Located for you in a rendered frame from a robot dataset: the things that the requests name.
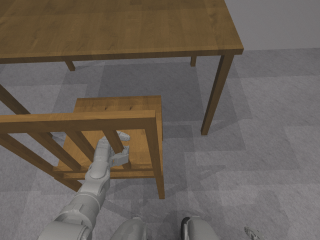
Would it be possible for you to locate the left robot upper arm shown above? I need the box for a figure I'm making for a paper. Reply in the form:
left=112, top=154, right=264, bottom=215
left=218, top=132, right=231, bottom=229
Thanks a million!
left=39, top=220, right=93, bottom=240

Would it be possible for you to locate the left robot thigh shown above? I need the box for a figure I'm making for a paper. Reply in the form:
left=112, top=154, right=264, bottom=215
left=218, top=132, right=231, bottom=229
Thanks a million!
left=110, top=219, right=148, bottom=240

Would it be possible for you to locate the robot right shin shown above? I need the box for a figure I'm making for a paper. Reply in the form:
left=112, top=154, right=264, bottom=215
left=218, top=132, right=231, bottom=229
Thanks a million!
left=187, top=216, right=201, bottom=222

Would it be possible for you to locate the chair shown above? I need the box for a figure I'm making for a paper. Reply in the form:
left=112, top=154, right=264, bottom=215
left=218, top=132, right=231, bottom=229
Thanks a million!
left=0, top=95, right=165, bottom=200

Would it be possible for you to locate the robot left hand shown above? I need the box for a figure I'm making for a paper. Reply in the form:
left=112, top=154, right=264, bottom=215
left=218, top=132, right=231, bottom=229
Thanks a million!
left=93, top=131, right=130, bottom=168

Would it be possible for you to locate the robot right hand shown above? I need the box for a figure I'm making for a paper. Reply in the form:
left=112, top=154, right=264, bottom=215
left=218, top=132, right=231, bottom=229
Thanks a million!
left=244, top=226, right=265, bottom=240

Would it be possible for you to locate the robot left forearm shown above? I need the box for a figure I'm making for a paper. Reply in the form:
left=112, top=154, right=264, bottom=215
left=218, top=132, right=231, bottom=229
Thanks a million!
left=37, top=160, right=111, bottom=240

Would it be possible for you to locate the table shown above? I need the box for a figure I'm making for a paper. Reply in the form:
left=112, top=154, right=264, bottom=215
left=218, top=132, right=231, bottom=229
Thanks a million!
left=0, top=0, right=244, bottom=138

